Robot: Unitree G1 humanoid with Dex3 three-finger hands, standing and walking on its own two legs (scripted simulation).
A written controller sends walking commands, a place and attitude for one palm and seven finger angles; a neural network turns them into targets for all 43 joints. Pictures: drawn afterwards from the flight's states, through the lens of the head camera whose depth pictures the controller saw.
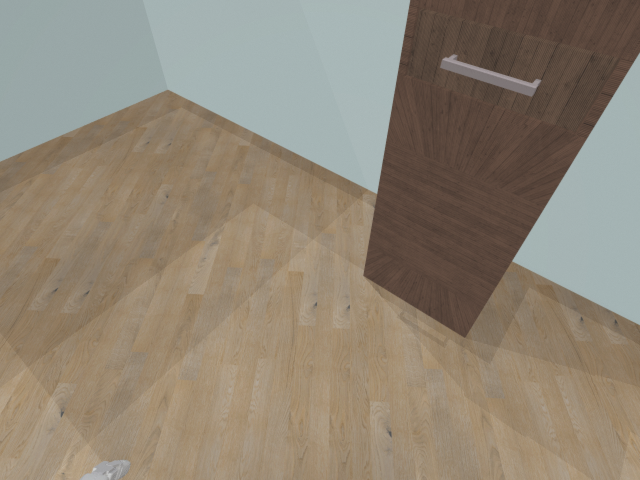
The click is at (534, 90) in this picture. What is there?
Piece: drawer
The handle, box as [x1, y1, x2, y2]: [440, 54, 540, 96]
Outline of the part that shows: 440,66 445,69 531,96 540,82 540,80 536,79 532,83 529,83 457,61 457,55 454,54 448,58 445,57 442,59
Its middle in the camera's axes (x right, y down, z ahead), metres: +0.35 -0.34 +0.79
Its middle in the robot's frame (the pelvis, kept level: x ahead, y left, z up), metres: +0.85 -0.30 +0.13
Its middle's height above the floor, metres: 0.90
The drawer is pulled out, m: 0.00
